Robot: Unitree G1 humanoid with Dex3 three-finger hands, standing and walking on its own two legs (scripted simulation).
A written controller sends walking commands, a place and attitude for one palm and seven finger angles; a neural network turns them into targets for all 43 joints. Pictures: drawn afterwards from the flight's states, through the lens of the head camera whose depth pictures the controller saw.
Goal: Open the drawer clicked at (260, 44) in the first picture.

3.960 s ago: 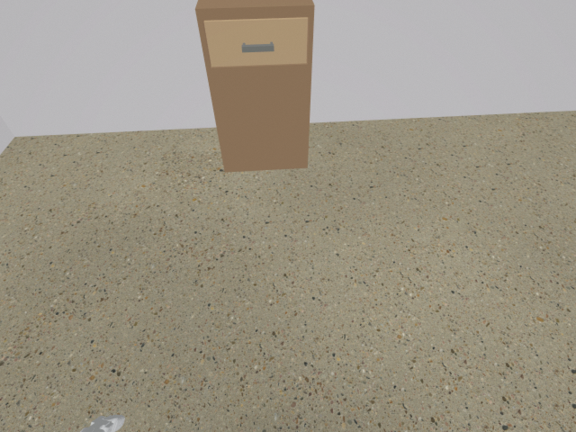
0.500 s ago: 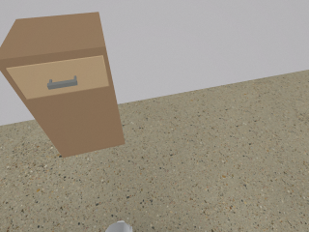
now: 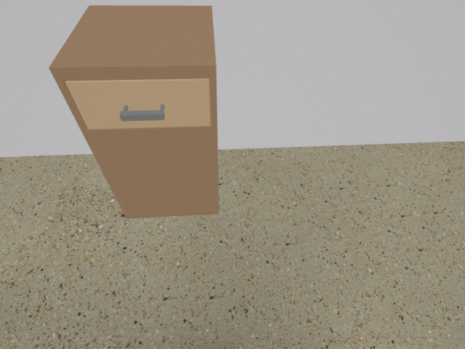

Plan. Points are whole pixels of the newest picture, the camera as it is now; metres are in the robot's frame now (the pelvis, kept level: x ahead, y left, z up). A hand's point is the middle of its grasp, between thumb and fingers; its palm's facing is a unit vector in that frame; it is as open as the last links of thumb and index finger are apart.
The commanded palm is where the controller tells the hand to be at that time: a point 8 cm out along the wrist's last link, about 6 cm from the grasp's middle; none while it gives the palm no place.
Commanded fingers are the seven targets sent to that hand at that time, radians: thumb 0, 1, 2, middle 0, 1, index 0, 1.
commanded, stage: turn to face it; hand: left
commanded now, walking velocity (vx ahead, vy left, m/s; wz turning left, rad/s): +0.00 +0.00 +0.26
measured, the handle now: (143, 111) +0.77 +0.32 -0.09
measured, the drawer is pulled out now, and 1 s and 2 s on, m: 0.00 0.00 0.00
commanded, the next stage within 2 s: take the last steps up to it in 0.04 s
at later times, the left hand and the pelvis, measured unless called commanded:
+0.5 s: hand out of the picture -0.05 +0.16 -0.16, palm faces +0.24 -0.95 -0.20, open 7.4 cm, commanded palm none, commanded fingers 0.00 0.90 0.90 -0.20 -0.30 -0.20 -0.30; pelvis +0.02 -0.01 +0.00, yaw +9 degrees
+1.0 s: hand (137, 282) +0.27 +0.23 -0.17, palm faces +0.13 -0.96 -0.23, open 7.4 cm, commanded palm none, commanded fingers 0.00 0.90 0.90 -0.20 -0.30 -0.20 -0.30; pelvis +0.19 +0.03 -0.02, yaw +8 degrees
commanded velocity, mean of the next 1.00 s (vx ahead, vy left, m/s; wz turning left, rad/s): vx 0.25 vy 0.02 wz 0.04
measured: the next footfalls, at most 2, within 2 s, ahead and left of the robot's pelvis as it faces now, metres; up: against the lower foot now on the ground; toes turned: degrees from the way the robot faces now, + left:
right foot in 0.10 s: +0.04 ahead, -0.15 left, +0.00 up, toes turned -3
left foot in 0.56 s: +0.04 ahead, +0.14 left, +0.00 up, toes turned +16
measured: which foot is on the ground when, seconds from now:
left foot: down 0.00-0.12, up 0.14-0.54, down 0.56-1.00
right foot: up 0.00-0.08, down 0.10-0.56, up 0.58-0.96, down 0.98-1.00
